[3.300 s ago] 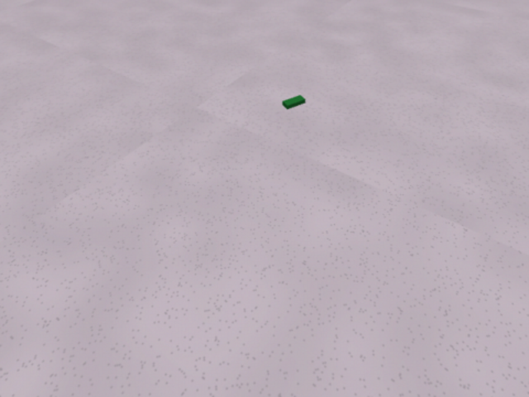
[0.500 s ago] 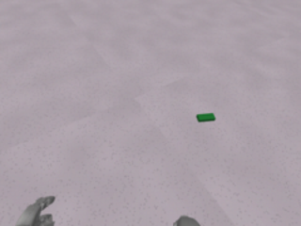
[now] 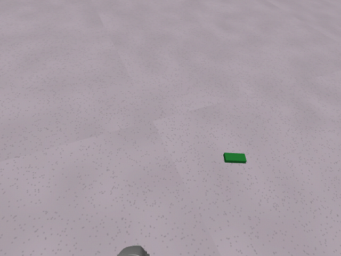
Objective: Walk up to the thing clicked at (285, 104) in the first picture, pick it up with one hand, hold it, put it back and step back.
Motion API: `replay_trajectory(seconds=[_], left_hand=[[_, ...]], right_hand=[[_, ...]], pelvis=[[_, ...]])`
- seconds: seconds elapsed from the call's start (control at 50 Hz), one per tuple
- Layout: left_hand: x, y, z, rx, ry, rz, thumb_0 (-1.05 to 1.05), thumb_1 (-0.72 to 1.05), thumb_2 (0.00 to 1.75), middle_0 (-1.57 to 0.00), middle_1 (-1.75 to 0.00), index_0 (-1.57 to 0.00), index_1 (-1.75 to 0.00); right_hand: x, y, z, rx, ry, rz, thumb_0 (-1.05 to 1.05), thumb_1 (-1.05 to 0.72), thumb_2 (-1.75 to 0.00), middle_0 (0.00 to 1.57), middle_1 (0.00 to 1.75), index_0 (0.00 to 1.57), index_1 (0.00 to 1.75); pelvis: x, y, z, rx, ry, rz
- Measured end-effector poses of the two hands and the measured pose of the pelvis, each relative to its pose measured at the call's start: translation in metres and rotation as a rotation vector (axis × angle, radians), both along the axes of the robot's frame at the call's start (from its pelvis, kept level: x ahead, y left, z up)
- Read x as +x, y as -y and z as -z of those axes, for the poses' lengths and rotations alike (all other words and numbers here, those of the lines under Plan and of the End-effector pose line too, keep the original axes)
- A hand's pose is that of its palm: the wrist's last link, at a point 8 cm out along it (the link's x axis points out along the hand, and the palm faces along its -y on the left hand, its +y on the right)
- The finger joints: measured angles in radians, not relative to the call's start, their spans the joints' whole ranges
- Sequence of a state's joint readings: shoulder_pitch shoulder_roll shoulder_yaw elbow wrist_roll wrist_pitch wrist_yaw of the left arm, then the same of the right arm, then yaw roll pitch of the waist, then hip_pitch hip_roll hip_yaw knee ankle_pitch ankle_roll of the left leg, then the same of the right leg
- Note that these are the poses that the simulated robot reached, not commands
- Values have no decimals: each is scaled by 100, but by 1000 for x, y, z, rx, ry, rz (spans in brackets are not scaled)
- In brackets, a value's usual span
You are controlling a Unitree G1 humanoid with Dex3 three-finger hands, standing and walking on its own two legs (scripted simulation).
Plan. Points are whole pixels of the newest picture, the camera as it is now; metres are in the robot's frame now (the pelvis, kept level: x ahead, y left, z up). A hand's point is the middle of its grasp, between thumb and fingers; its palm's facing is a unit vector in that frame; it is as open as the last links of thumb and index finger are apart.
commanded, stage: walk up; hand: left
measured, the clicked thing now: (234, 157) +0.86 -0.44 -0.73
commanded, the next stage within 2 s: none
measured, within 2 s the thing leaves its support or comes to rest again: neither
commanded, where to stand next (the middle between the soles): +0.49 -0.65 m, yaw +5 degrees
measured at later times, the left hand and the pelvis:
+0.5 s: hand (145, 230) +0.20 +0.09 -0.12, palm faces -0.02 -0.93 -0.38, open 7.4 cm; pelvis +0.11 -0.20 +0.00, yaw -1 degrees
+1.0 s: hand (195, 216) +0.26 -0.05 -0.16, palm faces -0.06 -0.96 -0.26, open 7.4 cm; pelvis +0.19 -0.33 +0.01, yaw -1 degrees
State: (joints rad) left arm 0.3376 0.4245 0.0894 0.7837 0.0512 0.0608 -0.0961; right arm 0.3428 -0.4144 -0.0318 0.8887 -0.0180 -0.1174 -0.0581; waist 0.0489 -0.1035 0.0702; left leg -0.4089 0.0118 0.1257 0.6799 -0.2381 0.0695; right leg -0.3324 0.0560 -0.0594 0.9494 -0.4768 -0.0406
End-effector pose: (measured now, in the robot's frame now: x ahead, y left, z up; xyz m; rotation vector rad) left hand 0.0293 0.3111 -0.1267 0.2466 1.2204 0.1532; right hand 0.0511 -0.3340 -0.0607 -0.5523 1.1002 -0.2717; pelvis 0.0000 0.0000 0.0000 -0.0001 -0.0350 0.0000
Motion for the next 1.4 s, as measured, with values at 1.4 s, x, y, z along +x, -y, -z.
replay_trajectory(seconds=[1.4], left_hand=[[228, 475, -35, 104, -32, -74, 0, 90, 90, -20, -30, -21, -30]], right_hand=[[286, 493, 22, 60, -33, -3, 1, -91, -90, 21, 30, 20, 30]], pelvis=[[264, 492, -8, -11, -14, -1]])
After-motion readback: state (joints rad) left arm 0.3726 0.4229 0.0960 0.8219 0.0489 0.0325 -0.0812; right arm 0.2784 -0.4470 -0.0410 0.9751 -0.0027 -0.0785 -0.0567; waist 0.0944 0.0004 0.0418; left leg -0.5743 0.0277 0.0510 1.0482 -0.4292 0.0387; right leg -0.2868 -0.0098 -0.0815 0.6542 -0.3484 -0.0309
